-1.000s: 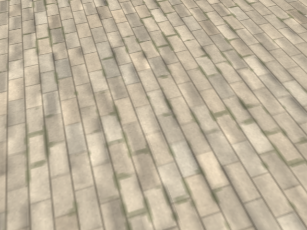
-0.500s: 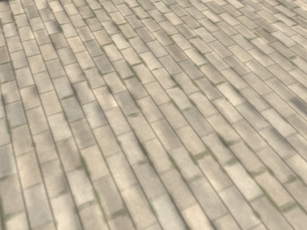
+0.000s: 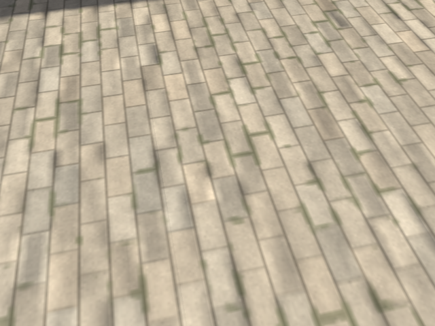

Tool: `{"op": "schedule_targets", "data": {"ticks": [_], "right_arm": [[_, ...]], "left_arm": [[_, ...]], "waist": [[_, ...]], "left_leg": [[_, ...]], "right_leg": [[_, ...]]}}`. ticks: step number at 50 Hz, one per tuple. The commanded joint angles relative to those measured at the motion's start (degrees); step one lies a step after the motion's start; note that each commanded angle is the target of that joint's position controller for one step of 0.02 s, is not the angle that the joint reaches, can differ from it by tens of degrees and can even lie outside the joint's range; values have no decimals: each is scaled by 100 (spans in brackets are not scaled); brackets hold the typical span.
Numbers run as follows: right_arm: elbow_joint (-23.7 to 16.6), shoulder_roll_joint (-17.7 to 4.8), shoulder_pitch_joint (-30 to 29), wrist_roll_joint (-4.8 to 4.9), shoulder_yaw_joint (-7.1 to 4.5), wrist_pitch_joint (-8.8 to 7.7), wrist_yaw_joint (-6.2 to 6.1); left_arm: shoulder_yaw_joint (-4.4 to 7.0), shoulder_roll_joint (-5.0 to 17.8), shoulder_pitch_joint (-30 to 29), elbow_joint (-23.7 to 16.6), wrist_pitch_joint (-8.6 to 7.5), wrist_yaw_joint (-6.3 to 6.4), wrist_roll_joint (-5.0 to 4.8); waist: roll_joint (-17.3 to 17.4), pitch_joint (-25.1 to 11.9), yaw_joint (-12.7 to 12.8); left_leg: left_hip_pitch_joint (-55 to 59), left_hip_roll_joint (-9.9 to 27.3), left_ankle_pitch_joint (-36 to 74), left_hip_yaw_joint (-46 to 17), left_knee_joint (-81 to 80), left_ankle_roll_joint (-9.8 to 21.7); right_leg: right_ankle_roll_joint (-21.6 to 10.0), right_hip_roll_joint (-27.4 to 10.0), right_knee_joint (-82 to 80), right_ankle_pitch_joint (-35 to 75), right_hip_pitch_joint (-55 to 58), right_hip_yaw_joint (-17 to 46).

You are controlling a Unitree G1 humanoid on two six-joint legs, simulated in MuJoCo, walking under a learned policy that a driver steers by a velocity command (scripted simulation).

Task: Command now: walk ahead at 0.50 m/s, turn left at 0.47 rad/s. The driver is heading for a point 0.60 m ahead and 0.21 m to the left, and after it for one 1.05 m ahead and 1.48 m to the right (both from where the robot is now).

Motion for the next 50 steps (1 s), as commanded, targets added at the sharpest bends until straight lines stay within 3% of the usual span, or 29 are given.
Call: {"op": "schedule_targets", "data": {"ticks": [1, 7, 10, 11, 12, 13, 14, 15, 16, 17, 18, 19, 21, 23, 28, 31, 34, 35, 36, 37, 38, 39, 40, 41, 42, 44, 46, 48, 50], "right_arm": [[-378, -84, -235, -44, 12, -42, 98], [-945, -6, -1213, -33, 97, -40, 330], [-1070, -286, -884, -6, -34, -10, 404], [-987, -490, -351, 19, -143, 0, 402], [-780, -806, 538, 31, -324, 2, 348], [-598, -1337, 1337, 11, -524, 60, 204], [-761, -1804, 1017, 24, -570, 27, 172], [-810, -1355, 1262, -81, -402, -26, 192], [-789, -1006, 1112, -129, -313, -100, 185], [-846, -790, 680, -86, -253, -166, 204], [-937, -567, 296, -71, -185, -192, 193], [-1035, -506, 95, -113, -148, -201, 167], [-1062, -642, 113, -93, -167, -213, 107], [-1046, -850, 291, -82, -220, -219, 21], [-985, -898, 690, -37, -237, -132, -65], [-899, -855, 944, -5, -226, -92, -68], [-926, -850, 957, -28, -227, -38, -114], [-943, -799, 858, -60, -204, -13, -131], [-967, -615, 838, -89, -142, -9, -137], [-1082, -384, 847, -176, -38, -26, -138], [-1004, -129, 1841, -67, 39, -76, -145], [-873, -458, 2134, -57, 25, -101, -130], [-909, -797, 1586, -41, -53, -64, -117], [-1039, -861, 1035, -130, -55, -20, -124], [-1175, -823, 608, -241, -66, 1, -141], [-1277, -520, 523, -270, -19, 33, -152], [-1319, -286, 520, -213, 56, 49, -197], [-1315, -362, 464, -170, 52, 91, -245], [-1344, -472, 257, -151, 23, 184, -270]], "left_arm": [[156, 851, -365, -400, -65, 105, -22], [239, 1025, 235, -257, 155, 155, -155], [311, 1269, 29, -379, 276, 196, -206], [328, 1343, -57, -425, 325, 210, -211], [315, 1351, -190, -481, 349, 213, -237], [249, 1188, -133, -609, 296, 209, -135], [5, 333, 264, -938, 85, 108, -52], [64, 781, -340, -1089, -212, -1, -282], [96, 908, -794, -1237, -325, -48, -464], [89, 856, -784, -1196, -353, -16, -385], [154, 945, -762, -1116, -306, 35, -208], [192, 973, -630, -1099, -218, 36, -151], [196, 861, -598, -1163, -74, 40, -82], [153, 727, -942, -1316, -4, 67, -29], [43, 530, -1967, -1648, -34, -8, -97], [69, 687, -2244, -1819, -89, -76, -165], [140, 910, -2083, -1848, -190, -141, -184], [169, 964, -1712, -1738, -223, -146, -144], [227, 1091, -1198, -1587, -264, -135, -25], [275, 1361, -505, -1520, -296, -129, 137], [377, 1722, 121, -1304, -215, -144, 218], [305, 1360, 278, -1178, -157, -219, -26], [189, 1004, -130, -1288, -109, -228, -156], [97, 843, -591, -1410, -36, -231, -130], [31, 716, -875, -1445, 13, -233, -118], [-12, 678, -964, -1365, 57, -206, -72], [125, 1084, -892, -1316, 130, -147, -53], [239, 1361, -845, -1338, 244, -73, -125], [276, 1402, -828, -1367, 358, -21, -211]], "waist": [[-503, 297, -123], [-409, 560, 158], [-733, 122, -231], [-812, -191, -555], [-715, -654, -1048], [-24, -1152, -1304], [1331, -1641, -565], [594, -2069, -938], [356, -1364, -932], [-221, -793, -598], [-304, -588, -384], [-219, -472, -203], [-225, -350, -75], [-191, -203, -136], [175, -36, -565], [283, -46, -669], [456, -113, -511], [555, -178, -308], [521, -503, -93], [127, -1277, 168], [-1504, -2087, -45], [-1821, -2237, -52], [-1192, -1451, 15], [-682, -1022, -47], [-437, -608, -112], [-632, -516, -343], [-956, -684, -372], [-979, -969, -358], [-951, -981, -303]], "left_leg": [[34, 80, 798, 140, -856, -32], [-308, -96, 354, 687, -1795, 197], [669, -604, -463, 1165, -1831, 494], [1381, -837, -677, 1271, -1856, 639], [2701, -1065, -332, 1230, -2301, 857], [4392, -353, -433, -73, -2529, 1188], [6145, 1087, -1126, -3556, -3302, 2377], [6338, 1269, -1354, -4261, -3984, 2331], [5860, 1097, -937, -3327, -3958, 2037], [4900, 815, -290, -2536, -3938, 1802], [4159, 582, 232, -1984, -3979, 1625], [3621, 453, 564, -1747, -4098, 1591], [3072, 337, 975, -1507, -4271, 1605], [2772, 202, 1200, -1214, -4356, 1569], [2435, -226, 377, -886, -4223, 1102], [2805, -44, 57, -1294, -3890, 1021], [3279, 157, 85, -1819, -3349, 930], [3423, 109, 625, -1729, -3025, 824], [3448, -189, 1448, -1469, -2346, 622], [2960, -494, 1067, -1113, -1025, 358], [1102, -1371, -1466, -525, 1056, -161], [460, -1359, -3267, -775, 1857, -278], [124, -1067, -2990, -797, 2248, -327], [184, -770, -2621, -419, 2097, -368], [281, -582, -2372, -234, 1649, -389], [962, -398, -2133, -115, 533, -410], [1377, -586, -2063, 128, -353, -533], [1733, -718, -1593, 144, -877, -572], [1877, -792, -1256, 93, -1161, -575]], "right_leg": [[-601, -1558, -872, 1482, -300, 401], [-529, -1903, -385, 2369, 922, -34], [-354, -1932, 661, 4956, 1144, -267], [-283, -1879, 1472, 5576, 1051, -315], [-102, -1673, 2672, 5305, 562, -410], [177, -1382, 4476, 3232, -891, -412], [553, 10, 6645, -1934, -3455, 315], [357, -69, 6987, -2097, -4112, 1638], [180, -353, 6771, -1662, -4458, 1649], [134, -642, 6126, -1206, -4216, 1640], [172, -831, 5584, -991, -3767, 1621], [228, -929, 5329, -835, -3360, 1643], [416, -928, 4807, -679, -3087, 1540], [594, -843, 4095, -173, -3150, 1425], [642, -369, 1976, 1621, -2640, 1293], [555, -264, 1520, 1605, -2544, 1440], [368, -220, 1254, 928, -2302, 1527], [242, -192, 1070, 966, -2013, 1374], [48, -241, 912, 1349, -1260, 1282], [-339, -1026, 1282, 2551, 65, 1936], [-1507, -2269, 1303, 3355, 2062, 4070], [-1758, -2599, 824, 2893, 2171, 5239], [-1531, -2357, 811, 2548, 1552, 4553], [-1326, -2068, 771, 2770, 809, 3810], [-1252, -1810, 671, 3284, 76, 3357], [-1054, -1366, 570, 4013, -611, 2813], [-1118, -1239, 553, 4581, -763, 2587], [-1124, -1255, 525, 4213, -785, 2628], [-1041, -1237, 437, 3195, -915, 2769]]}}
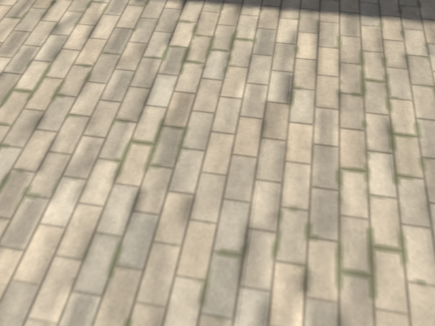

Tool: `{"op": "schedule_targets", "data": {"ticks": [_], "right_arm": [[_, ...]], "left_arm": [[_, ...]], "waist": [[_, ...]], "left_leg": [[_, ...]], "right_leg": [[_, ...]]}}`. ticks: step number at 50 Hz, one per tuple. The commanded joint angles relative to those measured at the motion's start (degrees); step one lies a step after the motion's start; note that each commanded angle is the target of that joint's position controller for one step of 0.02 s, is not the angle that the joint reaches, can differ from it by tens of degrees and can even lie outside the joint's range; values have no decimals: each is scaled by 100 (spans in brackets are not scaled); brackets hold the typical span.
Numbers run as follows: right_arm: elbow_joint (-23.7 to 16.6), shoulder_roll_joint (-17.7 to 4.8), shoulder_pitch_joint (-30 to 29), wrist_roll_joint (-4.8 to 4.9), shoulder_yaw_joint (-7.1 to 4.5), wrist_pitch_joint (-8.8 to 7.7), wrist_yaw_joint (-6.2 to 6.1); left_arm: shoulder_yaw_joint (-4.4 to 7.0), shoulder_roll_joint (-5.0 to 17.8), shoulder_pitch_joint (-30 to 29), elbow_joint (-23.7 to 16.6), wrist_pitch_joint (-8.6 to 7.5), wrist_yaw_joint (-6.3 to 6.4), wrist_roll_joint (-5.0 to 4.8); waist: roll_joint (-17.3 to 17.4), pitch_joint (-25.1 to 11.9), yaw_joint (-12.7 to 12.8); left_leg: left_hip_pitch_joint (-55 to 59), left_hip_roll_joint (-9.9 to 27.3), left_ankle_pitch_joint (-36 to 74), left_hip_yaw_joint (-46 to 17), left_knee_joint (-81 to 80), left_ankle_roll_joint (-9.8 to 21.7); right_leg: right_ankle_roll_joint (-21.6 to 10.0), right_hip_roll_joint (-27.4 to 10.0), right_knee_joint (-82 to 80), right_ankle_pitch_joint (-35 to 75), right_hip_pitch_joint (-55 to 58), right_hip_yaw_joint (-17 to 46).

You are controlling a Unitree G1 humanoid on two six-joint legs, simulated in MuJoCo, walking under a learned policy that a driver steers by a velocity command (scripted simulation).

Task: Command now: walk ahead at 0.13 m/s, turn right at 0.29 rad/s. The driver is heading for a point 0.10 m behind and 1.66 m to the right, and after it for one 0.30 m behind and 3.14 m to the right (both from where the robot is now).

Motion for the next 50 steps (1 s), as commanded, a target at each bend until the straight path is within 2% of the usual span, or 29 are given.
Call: {"op": "schedule_targets", "data": {"ticks": [1, 4, 6, 7, 8, 9, 10, 11, 12, 13, 15, 17, 20, 23, 25, 26, 27, 28, 29, 30, 31, 32, 33, 34, 36, 41, 44, 47, 50], "right_arm": [[-207, -510, 435, 29, -154, 98, -60], [-334, -502, 102, 43, -163, 101, -31], [-294, -512, 288, 55, -192, -2, 14], [-268, -646, 410, 40, -240, -53, 22], [-302, -996, 609, -74, -316, -61, -20], [-337, -1369, 425, -212, -397, 14, -24], [-371, -1102, 423, -261, -355, 1, 1], [-442, -807, 220, -219, -265, -27, 2], [-473, -680, -61, -147, -228, -39, 13], [-487, -642, -208, -78, -212, -42, 17], [-420, -715, -181, -84, -220, -8, 1], [-348, -791, 7, -96, -261, 46, -42], [-320, -985, 40, -67, -335, 106, -61], [-277, -1153, 75, 4, -398, 118, 3], [-241, -1202, 46, 94, -420, 103, 39], [-223, -1201, -26, 157, -423, 100, 45], [-139, -1084, 115, 190, -399, 86, 56], [-31, -853, 452, 80, -343, 67, 90], [-287, -453, 456, -266, -191, 57, 134], [-456, -727, -165, -149, -264, 38, 75], [-467, -900, -311, 13, -322, 72, 37], [-397, -928, -214, 33, -349, 105, -9], [-295, -944, -141, -23, -371, 134, -63], [-280, -955, -25, -58, -389, 153, -82], [-249, -848, 141, -32, -375, 135, -51], [-339, -660, -115, -9, -285, 86, -2], [-375, -686, -173, 24, -282, 40, 64], [-400, -738, -122, 64, -303, -32, 134], [-340, -735, 195, 80, -334, -111, 205]], "left_arm": [[337, 1214, -389, -516, 71, 115, -111], [337, 1121, -361, -537, 213, 180, -139], [322, 1056, -484, -608, 287, 234, -160], [287, 934, -408, -632, 314, 261, -162], [197, 648, -243, -691, 319, 266, -89], [147, 422, 68, -833, 277, 253, -84], [268, 901, 58, -806, 235, 244, -36], [382, 1173, 134, -718, 264, 234, -89], [418, 1153, 255, -604, 356, 263, -102], [424, 1108, 282, -586, 444, 292, -79], [352, 850, 119, -736, 525, 259, -107], [283, 696, -202, -974, 525, 210, -134], [209, 606, -425, -1209, 516, 99, -110], [244, 739, -450, -1343, 546, 11, -106], [282, 784, -364, -1388, 584, -41, -106], [303, 770, -187, -1345, 593, -61, -102], [352, 834, 22, -1275, 594, -41, -84], [465, 1170, 227, -1264, 585, 31, -84], [591, 1891, 282, -1443, 570, 140, -23], [527, 1739, 451, -1506, 438, 62, 177], [475, 1593, 251, -1478, 328, 29, 189], [443, 1436, -74, -1470, 277, 58, 81], [382, 1253, -291, -1508, 287, 97, -13], [347, 1209, -451, -1539, 315, 134, -55], [313, 1156, -457, -1574, 348, 191, -12], [363, 1276, -327, -1576, 394, 285, -42], [393, 1342, -366, -1619, 433, 260, -30], [405, 1349, -430, -1658, 470, 211, -54], [395, 1302, -624, -1711, 519, 216, -140]], "waist": [[-778, -1170, -282], [-899, -852, -218], [-914, -782, -418], [-805, -809, -455], [-136, -1082, -399], [1329, -990, -79], [1293, -1018, -229], [845, -925, -162], [616, -798, -42], [623, -726, -34], [707, -586, -95], [827, -635, -257], [903, -846, -370], [975, -879, -395], [981, -824, -311], [934, -817, -174], [779, -847, -103], [-34, -950, -134], [-1944, -977, -321], [-1445, -1339, 231], [-984, -1065, 131], [-807, -849, -57], [-662, -799, -142], [-713, -780, -259], [-798, -924, -328], [-862, -877, -173], [-966, -787, -124], [-1027, -799, -111], [-1012, -873, -333]], "left_leg": [[815, -181, 461, 75, -438, -39], [943, -264, 522, 8, -1080, 20], [1448, -268, 1065, 53, -2128, 132], [1906, -16, 1455, -33, -2608, 265], [2592, 1020, 1889, -780, -2699, 648], [2745, 2120, 3042, -2019, -2864, 1493], [2502, 2481, 3426, -2353, -2918, 1992], [2379, 2178, 3446, -1859, -2843, 1879], [2271, 1798, 3356, -1279, -2756, 1616], [2211, 1623, 3294, -943, -2739, 1485], [2007, 1410, 3467, -426, -2814, 1499], [2245, 1440, 3429, -230, -2850, 1588], [2285, 1561, 3408, 35, -2790, 1615], [2240, 1717, 3336, 147, -2690, 1585], [2223, 1782, 3134, 198, -2476, 1442], [2099, 1728, 2959, 329, -2234, 1273], [1828, 1561, 2543, 545, -1843, 987], [1068, 1209, 1559, 1032, -911, 489], [-716, 385, -1708, 1384, 991, -135], [-1031, 54, -1990, 370, 1965, -150], [-1119, 160, -1532, 164, 2295, -72], [-1167, 229, -989, 99, 2176, -11], [-1134, 278, -637, 43, 2031, -15], [-899, 226, -355, 54, 2005, -53], [-640, 78, 2, 86, 1921, -102], [-405, -59, 246, -18, 420, -195], [41, -169, 126, -52, -201, -162], [422, -276, 6, -71, -761, -80], [1135, -310, 598, -2, -2043, 81]], "right_leg": [[-1038, -1359, -463, 2102, 407, 1353], [-910, -1229, -470, 618, 230, 1722], [-713, -1058, -193, 416, 160, 1895], [-492, -877, 68, 113, -26, 1861], [-190, -572, 945, -965, -545, 1498], [126, 291, 2025, -2686, -1551, 384], [372, -5, 3367, -3085, -1765, 225], [470, -143, 3977, -2764, -1776, 303], [591, -225, 4250, -2445, -1792, 251], [694, -281, 4426, -2144, -1857, 202], [836, -324, 4357, -1749, -1793, -27], [898, -412, 3795, -1538, -1806, -181], [832, -544, 2858, -1427, -1219, -373], [655, -493, 2157, -1390, -698, -629], [459, -450, 1502, -1159, -387, -730], [312, -364, 897, -729, -19, -839], [132, -233, 319, -210, 534, -810], [-136, -648, -39, 1165, 1434, -73], [-1026, -2314, 81, 3631, 2293, 2126], [-1881, -2696, -150, 3340, 1811, 2602], [-1704, -2335, -236, 2774, 1604, 2092], [-1357, -1981, -245, 2238, 1411, 1703], [-1130, -1781, -247, 1905, 1301, 1541], [-1070, -1641, -276, 1921, 1048, 1405], [-1077, -1495, -313, 1828, 954, 1337], [-1050, -1367, -278, 877, 1027, 1664], [-1071, -1326, -263, 448, 726, 2005], [-1047, -1284, -146, 634, 706, 2407], [-825, -1069, 156, 859, 705, 2621]]}}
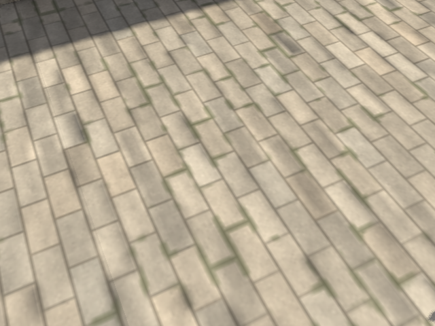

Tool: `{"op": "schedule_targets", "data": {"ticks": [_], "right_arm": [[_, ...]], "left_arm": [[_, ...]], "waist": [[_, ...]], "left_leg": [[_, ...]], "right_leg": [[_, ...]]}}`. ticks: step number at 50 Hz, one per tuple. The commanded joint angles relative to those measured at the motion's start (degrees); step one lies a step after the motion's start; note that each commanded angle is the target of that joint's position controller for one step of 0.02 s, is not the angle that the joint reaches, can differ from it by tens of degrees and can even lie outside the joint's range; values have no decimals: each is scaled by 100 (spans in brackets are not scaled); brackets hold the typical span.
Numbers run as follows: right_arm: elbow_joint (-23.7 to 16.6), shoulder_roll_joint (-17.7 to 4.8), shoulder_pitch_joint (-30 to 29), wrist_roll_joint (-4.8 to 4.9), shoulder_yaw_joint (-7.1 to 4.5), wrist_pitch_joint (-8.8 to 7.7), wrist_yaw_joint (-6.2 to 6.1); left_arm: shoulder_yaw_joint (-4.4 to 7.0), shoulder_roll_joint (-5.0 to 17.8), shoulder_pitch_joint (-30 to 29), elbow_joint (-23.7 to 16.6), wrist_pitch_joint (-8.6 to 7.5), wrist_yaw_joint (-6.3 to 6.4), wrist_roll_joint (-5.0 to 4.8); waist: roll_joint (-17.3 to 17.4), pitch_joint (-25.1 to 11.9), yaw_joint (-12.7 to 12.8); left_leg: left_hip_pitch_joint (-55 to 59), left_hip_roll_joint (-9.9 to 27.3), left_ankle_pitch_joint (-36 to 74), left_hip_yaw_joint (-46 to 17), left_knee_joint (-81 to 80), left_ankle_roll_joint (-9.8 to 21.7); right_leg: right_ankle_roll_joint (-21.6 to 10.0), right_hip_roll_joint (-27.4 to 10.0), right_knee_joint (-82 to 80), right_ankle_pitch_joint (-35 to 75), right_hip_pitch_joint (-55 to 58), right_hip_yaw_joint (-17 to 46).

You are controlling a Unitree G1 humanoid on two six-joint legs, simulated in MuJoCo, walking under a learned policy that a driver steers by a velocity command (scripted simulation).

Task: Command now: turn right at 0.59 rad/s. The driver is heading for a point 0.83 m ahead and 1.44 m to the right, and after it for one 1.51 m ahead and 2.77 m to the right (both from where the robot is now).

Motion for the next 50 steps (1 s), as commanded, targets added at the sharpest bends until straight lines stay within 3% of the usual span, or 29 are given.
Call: {"op": "schedule_targets", "data": {"ticks": [1, 2, 3, 4, 5, 7, 9, 11, 13, 16, 19, 21, 22, 23, 24, 25, 26, 27, 28, 29, 30, 33, 39, 43, 46, 47, 48, 49, 50], "right_arm": [[-295, -657, 375, -9, -224, -155, 38], [-325, -998, 510, -100, -299, -133, 5], [-330, -1439, 318, -229, -372, -57, -11], [-443, -1140, 236, -303, -314, -78, -9], [-532, -840, -23, -256, -212, -85, -42], [-596, -608, -338, -102, -133, -61, -94], [-569, -617, -223, -103, -102, -7, -145], [-516, -695, 39, -148, -130, 52, -185], [-482, -840, 163, -145, -183, 97, -187], [-494, -1061, 32, -92, -263, 135, -114], [-449, -1139, 21, 6, -293, 128, -41], [-398, -1174, 7, 139, -310, 113, -16], [-347, -1019, 56, 167, -270, 96, -10], [-288, -669, 173, 89, -171, 75, 20], [-518, -121, -46, -199, 21, 52, 80], [-855, -416, -528, -65, -63, -75, 56], [-882, -813, -812, 102, -173, -166, 73], [-820, -966, -727, 128, -233, -231, 100], [-646, -931, -561, 31, -244, -270, 87], [-600, -902, -475, -55, -246, -314, 92], [-541, -824, -454, -71, -235, -359, 116], [-438, -645, -526, -73, -179, -432, 138], [-580, -460, -1227, 13, -54, -499, 232], [-677, -553, -1371, 46, -48, -603, 315], [-561, -803, -718, 58, -164, -674, 286], [-425, -957, -120, 30, -256, -689, 232], [-333, -1226, 797, -53, -334, -696, 175], [-154, -1731, 1510, -165, -435, -629, 162], [-134, -1257, 1404, -71, -319, -606, 215]], "left_arm": [[246, 872, -314, -461, -23, 43, -88], [174, 618, -92, -471, -29, 47, -41], [159, 496, 158, -574, -74, 31, -58], [317, 998, 168, -495, -131, 40, 37], [419, 1209, 244, -375, -116, 27, -6], [405, 975, 387, -189, 11, 54, -7], [322, 698, 275, -263, 56, 17, -54], [258, 559, -39, -427, 37, -2, -83], [208, 484, -191, -536, 24, -39, -48], [146, 406, -191, -610, 23, -112, -13], [190, 508, -48, -622, 64, -170, -36], [208, 463, 239, -546, 84, -212, -58], [260, 509, 576, -402, 77, -205, -72], [361, 689, 1149, -204, 44, -167, -120], [474, 1285, 1652, -207, -36, -84, -116], [459, 1542, 1569, -383, -282, -185, 78], [340, 1122, 1351, -370, -439, -222, 107], [246, 889, 1138, -326, -509, -203, 62], [189, 783, 954, -364, -520, -159, 25], [154, 757, 835, -367, -506, -109, 17], [123, 723, 858, -372, -521, -64, 65], [123, 736, 1100, -242, -586, 16, 77], [186, 879, 1490, 82, -560, 66, -41], [202, 890, 1557, 216, -495, 72, -90], [214, 866, 1372, 203, -442, 70, -78], [163, 719, 1270, 156, -440, 57, -50], [52, 418, 1174, 25, -446, 33, 44], [-104, -134, 1817, -150, -499, 49, -47], [-33, 356, 1965, -74, -538, 68, -194]], "waist": [[-750, -741, -301], [-52, -939, -200], [1575, -651, 135], [1414, -613, -42], [995, -525, 51], [801, -317, 86], [880, -228, -26], [1029, -294, -246], [1077, -440, -362], [1139, -551, -366], [1192, -567, -308], [1074, -618, -120], [934, -649, 16], [309, -734, 186], [-1418, -680, 240], [-1498, -599, 431], [-992, -154, 421], [-907, 137, 249], [-695, 168, 128], [-697, 192, 42], [-718, 144, 12], [-545, 34, 57], [-646, 242, 335], [-677, 270, 327], [-941, 8, -42], [-879, -371, -364], [-483, -1231, -785], [1423, -2243, -561], [1685, -1989, -489]], "left_leg": [[799, 157, 1021, 39, -1460, 218], [1519, 1121, 1436, -712, -1621, 573], [1653, 2192, 2623, -2008, -1767, 1455], [1302, 2698, 2774, -2389, -1829, 2015], [1122, 2415, 2570, -1844, -1768, 1890], [1095, 1783, 2132, -930, -1685, 1474], [1121, 1571, 2341, -410, -1726, 1487], [1552, 1624, 2457, -255, -1721, 1586], [1824, 1788, 2600, -185, -1671, 1661], [1578, 1905, 2808, 110, -1634, 1656], [1506, 2020, 2838, 240, -1457, 1570], [1182, 2002, 1564, 391, -1309, 1328], [692, 1855, 676, 574, -1023, 1121], [-166, 1544, -406, 1004, -117, 787], [-1884, 825, -2055, 1501, 2243, 248], [-2932, 272, -1943, 432, 2973, 239], [-3129, 546, -1357, 129, 3149, 381], [-3105, 656, -713, 109, 2951, 493], [-2928, 749, -232, 107, 2765, 466], [-2734, 750, 190, 112, 2478, 390], [-2529, 685, 587, 169, 2339, 333], [-2347, 512, 1373, 253, 1548, 155], [-1739, 275, 1901, 210, -55, -39], [-1172, 185, 1726, 174, -606, 83], [-137, 97, 1334, 292, -836, 337], [795, 134, 1425, 340, -1059, 516], [2360, 900, 1153, -351, -908, 883], [4436, 2357, -96, -2931, -1274, 1749], [4201, 2678, -1199, -4016, -1910, 1841]], "right_leg": [[-669, -1134, -325, 1023, 530, 1701], [-342, -765, 432, -219, -67, 1242], [37, 245, 1498, -2115, -1262, -34], [325, -69, 2949, -2525, -1480, -227], [419, -243, 3548, -2129, -1454, -225], [621, -318, 4048, -1446, -1611, -369], [744, -382, 4003, -1138, -1668, -651], [823, -515, 3437, -1044, -1805, -838], [853, -686, 2860, -1122, -1654, -935], [751, -800, 1993, -1166, -917, -1243], [568, -736, 1209, -984, -432, -1474], [267, -616, 278, -426, 232, -1692], [78, -460, -121, -323, 916, -1747], [-175, -599, -434, -402, 1905, -1295], [-785, -2150, -833, -251, 2704, 1064], [-1809, -2823, -1615, -1650, 2157, 2972], [-1690, -2668, -1922, -2469, 1998, 2656], [-1446, -2454, -1993, -2651, 1772, 2238], [-1252, -2213, -1959, -2359, 1688, 1865], [-1160, -2010, -2002, -1937, 1585, 1556], [-1106, -1853, -2047, -1494, 1528, 1326], [-1050, -1665, -2022, -404, 1639, 854], [-991, -1541, -1842, -46, 1305, 712], [-940, -1629, -1501, 285, 1292, 1041], [-757, -1618, -994, 1200, 1304, 1244], [-580, -1315, -337, 1770, 1138, 1056], [-363, -950, 1159, 1363, 461, 727], [83, -36, 3273, -1423, -1538, 31], [157, -349, 4224, -2121, -2365, 49]]}}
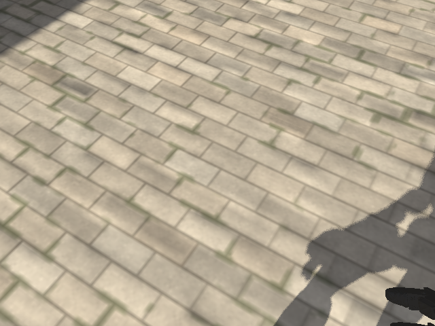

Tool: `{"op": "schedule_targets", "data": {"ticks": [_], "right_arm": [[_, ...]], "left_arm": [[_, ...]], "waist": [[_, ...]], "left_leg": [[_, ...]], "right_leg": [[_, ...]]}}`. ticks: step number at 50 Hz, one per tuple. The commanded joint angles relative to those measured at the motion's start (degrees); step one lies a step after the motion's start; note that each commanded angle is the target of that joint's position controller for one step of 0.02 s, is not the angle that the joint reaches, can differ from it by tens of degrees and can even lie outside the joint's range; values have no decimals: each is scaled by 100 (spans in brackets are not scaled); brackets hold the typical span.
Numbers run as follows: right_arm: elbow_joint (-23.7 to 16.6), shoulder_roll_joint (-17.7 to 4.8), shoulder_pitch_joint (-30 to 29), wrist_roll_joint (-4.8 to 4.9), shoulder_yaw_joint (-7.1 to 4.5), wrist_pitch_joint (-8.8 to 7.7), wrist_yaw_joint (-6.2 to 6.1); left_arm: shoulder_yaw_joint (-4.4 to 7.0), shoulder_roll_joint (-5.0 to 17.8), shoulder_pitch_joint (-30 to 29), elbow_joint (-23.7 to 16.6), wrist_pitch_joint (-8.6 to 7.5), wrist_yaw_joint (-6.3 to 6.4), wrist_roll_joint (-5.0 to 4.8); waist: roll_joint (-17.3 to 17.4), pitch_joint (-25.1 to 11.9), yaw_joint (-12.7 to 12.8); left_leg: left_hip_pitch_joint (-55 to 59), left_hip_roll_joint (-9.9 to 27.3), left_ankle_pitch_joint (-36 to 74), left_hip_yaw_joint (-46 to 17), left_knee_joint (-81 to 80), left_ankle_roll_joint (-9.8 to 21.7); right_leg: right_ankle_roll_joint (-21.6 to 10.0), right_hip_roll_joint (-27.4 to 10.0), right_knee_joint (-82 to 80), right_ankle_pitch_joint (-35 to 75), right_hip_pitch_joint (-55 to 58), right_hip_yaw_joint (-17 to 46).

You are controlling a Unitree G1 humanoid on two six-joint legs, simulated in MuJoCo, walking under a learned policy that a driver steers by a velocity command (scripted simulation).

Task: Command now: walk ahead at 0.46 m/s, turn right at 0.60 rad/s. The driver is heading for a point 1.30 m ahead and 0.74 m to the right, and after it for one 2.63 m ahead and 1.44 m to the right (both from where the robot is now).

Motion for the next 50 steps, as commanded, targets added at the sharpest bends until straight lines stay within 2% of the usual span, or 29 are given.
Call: {"op": "schedule_targets", "data": {"ticks": [1, 2, 3, 4, 6, 10, 14, 18, 20, 21, 22, 23, 24, 25, 26, 27, 28, 29, 30, 33, 35, 38, 42, 44, 46, 47, 48, 49, 50], "right_arm": [[7, -868, 1564, 26, -299, 46, -68], [-11, -711, 1289, 3, -243, 99, -99], [37, -555, 1133, -19, -192, 128, -117], [68, -486, 1052, -66, -156, 117, -142], [146, -494, 1016, -42, -167, 59, -161], [327, -732, 1055, -14, -230, 18, -164], [430, -894, 1110, 18, -234, 91, -193], [603, -1147, 1464, 131, -283, 220, -199], [612, -1338, 1485, 177, -331, 307, -230], [601, -1426, 1489, 198, -354, 362, -252], [573, -1415, 1436, 224, -341, 406, -274], [498, -1230, 1480, 163, -255, 391, -299], [180, -334, 2021, -130, 26, 297, -226], [39, -650, 1687, 13, 46, 83, -155], [-139, -1043, 1031, 239, -66, -27, -106], [-214, -953, 867, 240, -11, -96, -110], [-151, -906, 851, 102, -8, -114, -149], [-102, -970, 936, 19, -44, -72, -156], [-73, -972, 1025, -11, -53, -8, -142], [-84, -712, 941, -94, 23, 135, -142], [-213, -540, 466, -100, 101, 161, -135], [-273, -411, -97, -45, 174, 121, -61], [-386, -653, -370, 39, 87, 54, 6], [-378, -765, -197, 45, 19, 37, 17], [-202, -905, 504, 8, -96, 18, -21], [-117, -1126, 1246, -52, -171, -6, -51], [34, -1662, 1927, -142, -322, 34, -59], [185, -1354, 2219, 20, -273, 70, 30], [160, -984, 1931, 93, -161, 91, 21]], "left_arm": [[110, 811, -122, -615, -173, -1, -136], [121, 838, -485, -651, -151, 0, -69], [124, 752, -716, -696, -150, -23, 8], [131, 651, -739, -716, -127, -61, 11], [82, 393, -732, -736, -63, -112, -26], [8, 209, -1135, -925, -35, -163, 43], [-67, 91, -1829, -1052, -140, -327, 47], [-66, 117, -2400, -1300, -161, -481, 17], [40, 329, -2238, -1341, -135, -506, 46], [139, 510, -1844, -1279, -108, -498, 57], [290, 750, -1041, -1092, -79, -461, 42], [479, 1084, -24, -849, -13, -359, 14], [572, 1766, -76, -835, -13, -271, -48], [465, 1503, 61, -1086, -138, -316, -2], [352, 1116, -94, -995, -233, -352, 63], [306, 983, -367, -953, -283, -351, 48], [251, 826, -767, -993, -297, -341, 56], [193, 689, -1040, -1061, -307, -320, 129], [173, 672, -1172, -1090, -307, -296, 171], [192, 768, -1122, -931, -329, -194, 110], [220, 869, -1014, -828, -299, -117, 91], [199, 845, -768, -649, -270, -83, 78], [175, 801, -407, -367, -275, -117, 37], [182, 810, -409, -289, -240, -122, 63], [135, 674, -475, -271, -198, -134, 82], [32, 416, -442, -327, -194, -140, 139], [-77, 89, 227, -402, -252, -121, 34], [-74, 294, 267, -394, -303, -107, -6], [44, 718, -252, -410, -304, -111, -84]], "waist": [[1194, -969, -880], [791, -470, -818], [657, -131, -741], [782, -21, -618], [850, 73, -536], [606, 248, -520], [466, 388, -752], [441, 516, -873], [612, 259, -645], [701, -32, -382], [643, -466, 95], [355, -956, 592], [-1324, -1372, -95], [-976, -2492, 172], [-485, -1739, 330], [-186, -1056, 104], [154, -679, -163], [62, -520, -369], [-21, -452, -496], [24, -234, -556], [-49, -51, -407], [-220, 5, -91], [-343, 118, 21], [-488, 158, -106], [-486, -95, -488], [-155, -792, -815], [1296, -1675, -749], [1837, -1719, -830], [1132, -903, -894]], "left_leg": [[3934, 2449, -2312, -3643, -1503, 1135], [3224, 2208, -1601, -2762, -1517, 986], [2638, 1963, -938, -2190, -1646, 926], [2266, 1795, -557, -1742, -1788, 857], [1946, 1706, -142, -1198, -2040, 907], [1951, 1797, 770, -444, -2267, 1048], [2045, 1575, 1276, 442, -2232, 826], [2656, 1767, 1971, 792, -2010, 672], [2997, 1804, 3854, 1002, -1330, 561], [3066, 1784, 4754, 1100, -624, 508], [2750, 1675, 4994, 1233, 450, 385], [1609, 1483, 3951, 1257, 1999, 174], [-973, 474, -1689, 1082, 4158, -181], [-1701, 23, -2623, -376, 5151, -197], [-2183, 353, -2029, -618, 5075, -102], [-2107, 589, -1529, -552, 4553, -25], [-1781, 779, -1261, -537, 4045, -56], [-1370, 895, -1080, -570, 3731, -94], [-1109, 915, -989, -558, 3572, -157], [-883, 860, -685, -339, 2791, -443], [-818, 742, 111, -272, 1903, -558], [-260, 503, 1377, -166, 658, -566], [-227, 491, 1303, -335, 83, -323], [-120, 477, 775, -300, -23, -134], [799, 342, 469, -66, -295, 134], [1978, 897, 584, -576, -174, 437], [3964, 2077, -441, -2873, -537, 1335], [4279, 2478, -2019, -4600, -1426, 1601], [3716, 2389, -2620, -4107, -1543, 1359]], "right_leg": [[128, -322, 2978, 109, -3761, -279], [135, -560, 2893, 541, -3634, -522], [138, -709, 2648, 831, -3490, -574], [124, -848, 2485, 1031, -3242, -592], [130, -928, 2322, 1195, -3105, -743], [242, -1004, 1555, 1839, -3490, -823], [165, -889, 139, 3001, -3144, -1232], [-77, -714, -686, 2850, -2960, -1591], [-314, -364, -819, 2282, -2459, -1883], [-465, -132, -841, 2001, -1910, -2023], [-670, 101, -1116, 2168, -793, -2083], [-917, -19, -1274, 2324, 913, -1596], [-1803, -1587, -1473, 1788, 2881, 1392], [-2424, -2267, -2473, 790, 3351, 3638], [-2025, -2063, -2705, 955, 2906, 2851], [-1817, -1815, -2730, 1410, 2061, 2097], [-1650, -1579, -2745, 2072, 1247, 1559], [-1601, -1411, -2840, 2710, 672, 1176], [-1611, -1331, -2963, 2989, 302, 1037], [-1633, -1157, -3115, 3558, -476, 509], [-1472, -917, -3131, 3289, -772, 198], [-1175, -739, -3095, 2575, -958, -89], [-1064, -1122, -2748, 2109, -360, 354], [-979, -1302, -2505, 2321, -50, 559], [-775, -1049, -1763, 3259, 22, 434], [-563, -720, -490, 3141, -335, 103], [-59, 101, 1634, 1610, -2144, -601], [65, 236, 2594, -364, -3223, -417], [31, -79, 3003, -5, -3706, -291]]}}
